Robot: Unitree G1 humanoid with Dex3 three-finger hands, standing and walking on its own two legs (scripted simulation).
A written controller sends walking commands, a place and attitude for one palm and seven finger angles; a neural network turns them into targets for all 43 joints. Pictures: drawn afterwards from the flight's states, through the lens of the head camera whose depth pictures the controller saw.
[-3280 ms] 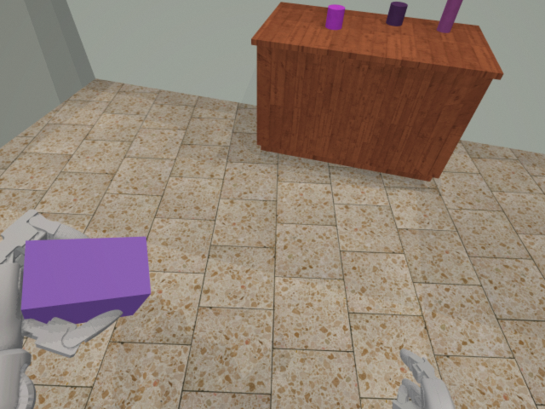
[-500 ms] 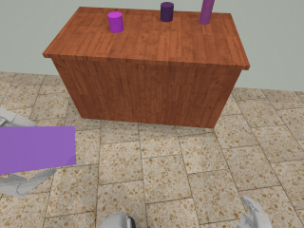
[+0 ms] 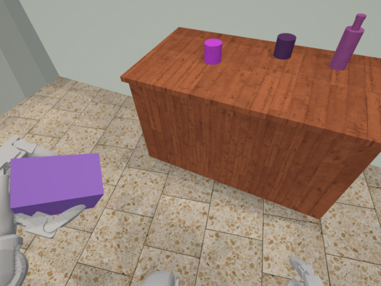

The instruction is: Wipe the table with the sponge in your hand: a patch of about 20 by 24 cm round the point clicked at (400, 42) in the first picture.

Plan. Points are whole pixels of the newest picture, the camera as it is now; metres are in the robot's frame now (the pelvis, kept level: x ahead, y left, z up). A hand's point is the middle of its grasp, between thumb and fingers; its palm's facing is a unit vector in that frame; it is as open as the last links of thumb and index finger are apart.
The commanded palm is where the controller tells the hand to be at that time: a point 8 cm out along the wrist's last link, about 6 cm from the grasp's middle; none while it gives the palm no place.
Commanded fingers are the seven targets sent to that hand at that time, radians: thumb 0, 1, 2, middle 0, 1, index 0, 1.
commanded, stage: walk to a spot facing it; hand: left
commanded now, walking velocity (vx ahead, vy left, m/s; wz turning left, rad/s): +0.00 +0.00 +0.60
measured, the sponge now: (71, 185) +0.22 +0.21 +0.17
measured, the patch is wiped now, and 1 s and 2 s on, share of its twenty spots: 0.00 0.00 0.00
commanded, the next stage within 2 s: none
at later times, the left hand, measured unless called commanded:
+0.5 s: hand (20, 220) +0.15 +0.24 +0.19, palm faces +0.56 -0.68 -0.47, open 10.6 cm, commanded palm +0.10 +0.28 +0.19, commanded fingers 0.00 0.10 1.30 -1.20 -1.60 -1.20 -1.60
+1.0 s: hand out of the picture +0.01 +0.24 +0.19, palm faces +0.80 -0.48 -0.37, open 10.7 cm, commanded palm -0.06 +0.25 +0.19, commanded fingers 0.00 0.10 1.30 -1.20 -1.60 -1.20 -1.60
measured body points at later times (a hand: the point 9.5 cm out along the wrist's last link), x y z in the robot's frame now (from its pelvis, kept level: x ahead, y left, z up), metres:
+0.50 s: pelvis +0.02 -0.03 +0.00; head +0.05 -0.03 +0.45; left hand +0.12 +0.28 +0.21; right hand +0.24 -0.19 -0.09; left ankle +0.08 +0.11 -0.73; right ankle +0.07 -0.16 -0.71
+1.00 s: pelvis -0.04 -0.08 +0.00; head -0.05 -0.06 +0.45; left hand -0.04 +0.26 +0.21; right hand +0.24 -0.21 -0.06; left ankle -0.12 +0.03 -0.73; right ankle +0.04 -0.16 -0.68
